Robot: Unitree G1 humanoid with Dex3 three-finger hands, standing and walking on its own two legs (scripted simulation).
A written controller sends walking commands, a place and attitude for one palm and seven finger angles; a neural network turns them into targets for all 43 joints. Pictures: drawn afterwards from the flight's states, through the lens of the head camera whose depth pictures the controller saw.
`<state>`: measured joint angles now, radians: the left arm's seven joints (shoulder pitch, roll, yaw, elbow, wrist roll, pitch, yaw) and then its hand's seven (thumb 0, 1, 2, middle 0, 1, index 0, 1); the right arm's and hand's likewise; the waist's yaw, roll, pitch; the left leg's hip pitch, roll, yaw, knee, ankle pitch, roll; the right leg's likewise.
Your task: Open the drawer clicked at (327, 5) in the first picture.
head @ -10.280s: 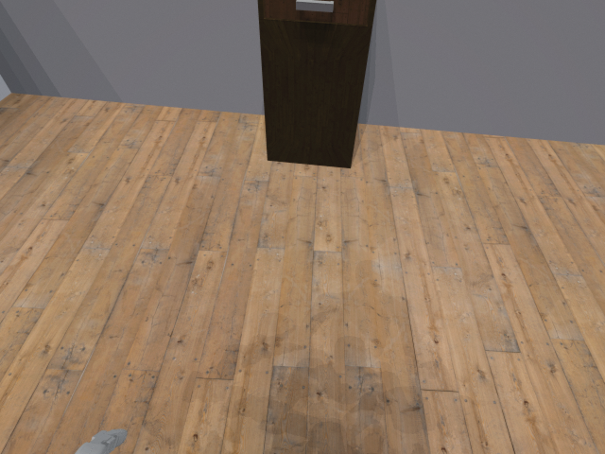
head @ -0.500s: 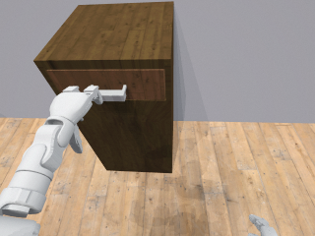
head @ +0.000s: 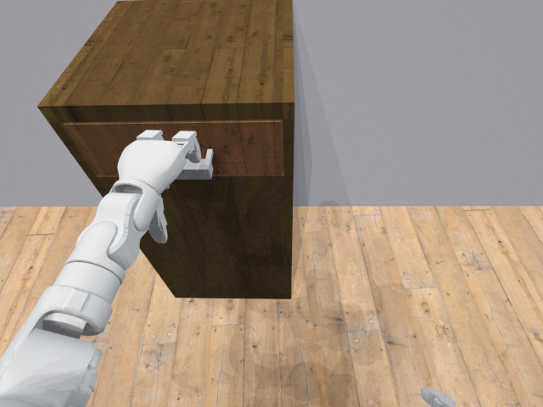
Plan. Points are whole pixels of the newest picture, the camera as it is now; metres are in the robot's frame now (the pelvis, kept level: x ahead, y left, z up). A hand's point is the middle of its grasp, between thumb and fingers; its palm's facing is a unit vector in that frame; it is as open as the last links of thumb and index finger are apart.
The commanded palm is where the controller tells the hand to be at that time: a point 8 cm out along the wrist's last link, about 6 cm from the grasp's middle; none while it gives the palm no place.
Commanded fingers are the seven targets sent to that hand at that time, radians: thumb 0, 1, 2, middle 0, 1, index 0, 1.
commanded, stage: move the hooked fingers above the handle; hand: left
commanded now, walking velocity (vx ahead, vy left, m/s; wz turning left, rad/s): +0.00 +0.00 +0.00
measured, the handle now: (177, 161) +0.53 +0.23 +0.02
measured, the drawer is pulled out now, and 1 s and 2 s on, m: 0.00 0.00 0.00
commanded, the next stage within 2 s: none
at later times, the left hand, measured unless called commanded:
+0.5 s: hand (190, 157) +0.49 +0.18 +0.08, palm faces -0.02 -0.04 -1.00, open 13.8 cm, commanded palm +0.47 +0.21 +0.14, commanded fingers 0.00 -0.50 0.30 -0.30 -1.20 -0.30 -1.20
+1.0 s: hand (180, 162) +0.47 +0.19 +0.08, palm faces -0.04 -0.04 -1.00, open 13.8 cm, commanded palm +0.47 +0.22 +0.14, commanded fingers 0.00 -0.50 0.30 -0.30 -1.20 -0.30 -1.20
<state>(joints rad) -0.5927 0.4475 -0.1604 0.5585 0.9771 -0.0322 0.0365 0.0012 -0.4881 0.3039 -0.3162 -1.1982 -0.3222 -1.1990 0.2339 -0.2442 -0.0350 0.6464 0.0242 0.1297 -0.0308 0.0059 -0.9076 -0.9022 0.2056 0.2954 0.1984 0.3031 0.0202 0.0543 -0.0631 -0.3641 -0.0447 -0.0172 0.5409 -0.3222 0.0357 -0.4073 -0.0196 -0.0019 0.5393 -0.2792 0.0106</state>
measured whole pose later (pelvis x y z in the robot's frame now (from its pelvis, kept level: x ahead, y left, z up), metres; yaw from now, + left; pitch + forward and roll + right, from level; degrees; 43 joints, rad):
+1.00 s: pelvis -0.01 -0.01 -0.01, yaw -1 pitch +14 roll -1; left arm -0.88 0.54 -0.07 0.96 1.03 -0.18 0.13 0.00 -0.49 0.30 -0.32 -1.20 -0.32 -1.20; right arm 0.34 -0.28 -0.06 0.69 0.01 0.10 -0.06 0.00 -0.91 -0.90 0.21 0.30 0.20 0.30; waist -0.08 0.03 -0.10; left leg -0.55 -0.02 -0.02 0.64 -0.34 0.02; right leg -0.58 0.01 -0.01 0.61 -0.27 -0.01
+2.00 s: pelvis +0.00 -0.01 -0.01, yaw -2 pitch +13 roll -1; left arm -0.82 0.55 -0.03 0.97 1.04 -0.08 0.09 0.00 -0.49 0.30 -0.33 -1.21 -0.33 -1.21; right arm 0.32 -0.25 -0.03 0.65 0.02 0.13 -0.05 0.00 -0.91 -0.90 0.21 0.30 0.20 0.30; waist -0.06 0.05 -0.09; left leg -0.50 -0.01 0.00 0.61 -0.35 0.02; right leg -0.54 0.02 0.01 0.59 -0.28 0.00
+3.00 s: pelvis +0.00 +0.00 -0.01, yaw -1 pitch +14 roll -1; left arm -0.90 0.48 -0.10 1.00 1.03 -0.07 0.10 0.00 -0.49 0.30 -0.31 -1.20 -0.32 -1.20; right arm 0.34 -0.27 -0.05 0.69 0.01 0.11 -0.04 0.00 -0.91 -0.90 0.21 0.30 0.20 0.30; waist -0.08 0.05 -0.10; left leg -0.54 -0.02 -0.01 0.64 -0.36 0.03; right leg -0.57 0.00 0.00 0.60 -0.29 0.01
